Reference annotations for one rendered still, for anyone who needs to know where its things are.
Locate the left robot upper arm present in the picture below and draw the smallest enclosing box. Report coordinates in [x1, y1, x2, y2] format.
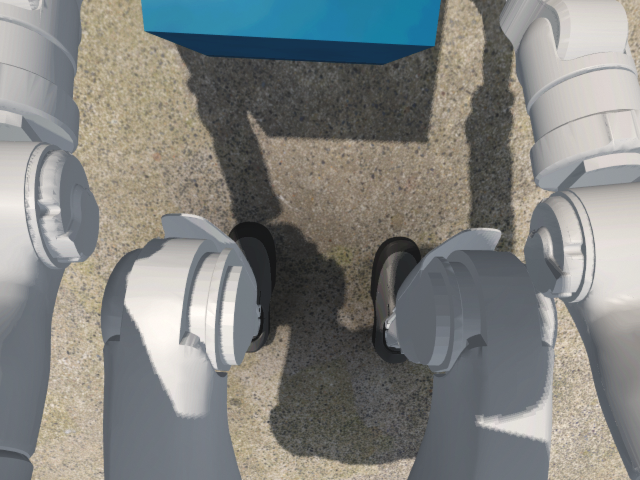
[0, 141, 99, 480]

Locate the robot left foot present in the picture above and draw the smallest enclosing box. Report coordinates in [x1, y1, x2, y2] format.
[228, 222, 276, 353]

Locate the robot left forearm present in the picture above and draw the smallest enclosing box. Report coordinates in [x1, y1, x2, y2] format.
[0, 0, 83, 153]

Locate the robot right forearm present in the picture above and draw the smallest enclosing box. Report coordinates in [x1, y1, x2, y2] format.
[499, 0, 640, 192]

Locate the robot right thigh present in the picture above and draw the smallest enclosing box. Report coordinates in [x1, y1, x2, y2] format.
[407, 250, 555, 480]

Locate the right robot upper arm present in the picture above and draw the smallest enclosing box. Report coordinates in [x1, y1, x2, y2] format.
[524, 182, 640, 480]

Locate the carton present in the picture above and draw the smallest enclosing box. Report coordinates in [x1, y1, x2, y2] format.
[141, 0, 441, 65]

